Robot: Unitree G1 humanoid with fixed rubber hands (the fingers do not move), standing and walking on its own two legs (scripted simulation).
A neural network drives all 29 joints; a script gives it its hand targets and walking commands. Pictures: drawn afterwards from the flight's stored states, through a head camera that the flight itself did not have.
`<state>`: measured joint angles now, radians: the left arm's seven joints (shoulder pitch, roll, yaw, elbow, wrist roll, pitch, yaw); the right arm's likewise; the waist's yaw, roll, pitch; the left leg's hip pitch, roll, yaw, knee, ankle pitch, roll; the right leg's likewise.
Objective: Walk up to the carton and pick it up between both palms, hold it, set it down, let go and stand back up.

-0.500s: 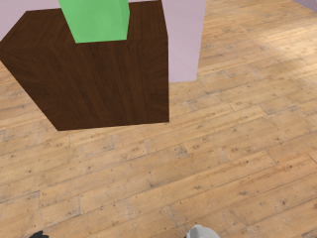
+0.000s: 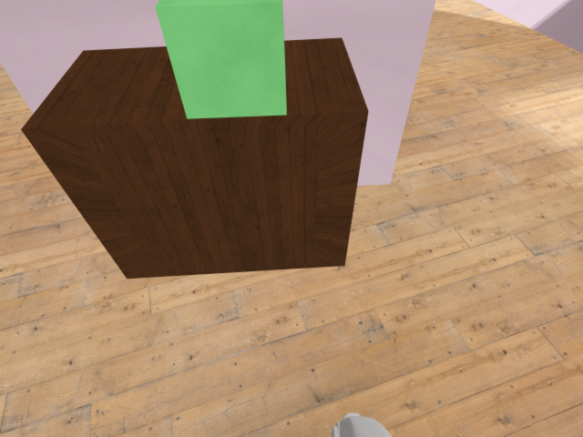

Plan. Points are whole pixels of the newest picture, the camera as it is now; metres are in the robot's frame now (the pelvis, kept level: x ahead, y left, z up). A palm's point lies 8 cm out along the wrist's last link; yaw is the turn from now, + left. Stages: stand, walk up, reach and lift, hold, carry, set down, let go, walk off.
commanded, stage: walk up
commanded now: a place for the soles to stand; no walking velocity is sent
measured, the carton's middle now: (234, 39) +1.03 +0.10 +0.10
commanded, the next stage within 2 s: none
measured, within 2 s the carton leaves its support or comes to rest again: neither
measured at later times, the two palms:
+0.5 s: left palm out of the picture +0.21 +0.50 -0.09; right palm (423, 375) +0.23 -0.20 -0.10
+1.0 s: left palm (19, 312) +0.40 +0.49 -0.11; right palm (380, 344) +0.29 -0.15 -0.11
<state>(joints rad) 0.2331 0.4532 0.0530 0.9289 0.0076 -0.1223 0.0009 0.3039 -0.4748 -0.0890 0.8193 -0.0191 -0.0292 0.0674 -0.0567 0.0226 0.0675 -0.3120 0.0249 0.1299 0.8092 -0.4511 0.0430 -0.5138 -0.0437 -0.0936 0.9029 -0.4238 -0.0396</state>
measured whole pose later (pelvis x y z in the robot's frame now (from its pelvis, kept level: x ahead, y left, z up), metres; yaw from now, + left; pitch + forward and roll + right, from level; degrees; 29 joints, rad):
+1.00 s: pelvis +0.25 +0.18 -0.02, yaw -3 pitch -3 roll +1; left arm 0.06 0.44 0.05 0.92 -0.01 0.01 0.00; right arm 0.23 -0.41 -0.03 0.92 -0.01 -0.09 -0.04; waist -0.01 -0.03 0.15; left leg -0.35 0.00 0.07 0.92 -0.51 0.03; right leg -0.51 -0.05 0.01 0.99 -0.49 -0.02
